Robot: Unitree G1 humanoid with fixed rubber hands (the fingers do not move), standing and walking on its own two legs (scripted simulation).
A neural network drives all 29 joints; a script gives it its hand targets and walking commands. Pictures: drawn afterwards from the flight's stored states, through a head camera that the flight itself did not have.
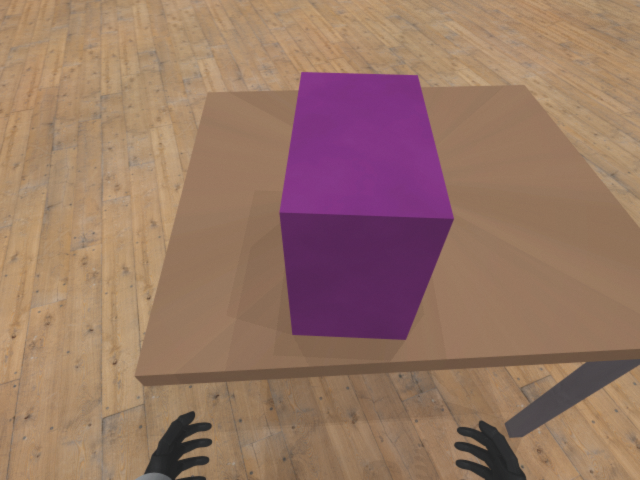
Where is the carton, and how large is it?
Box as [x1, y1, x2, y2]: [279, 72, 453, 339]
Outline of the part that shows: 301,72 279,212 292,334 405,339 453,219 417,75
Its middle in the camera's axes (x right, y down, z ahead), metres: +0.05 -0.04 +0.59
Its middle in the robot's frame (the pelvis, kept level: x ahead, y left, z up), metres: +0.49 +0.00 +0.05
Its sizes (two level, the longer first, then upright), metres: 0.297 0.176 0.274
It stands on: a table, 0.70 m high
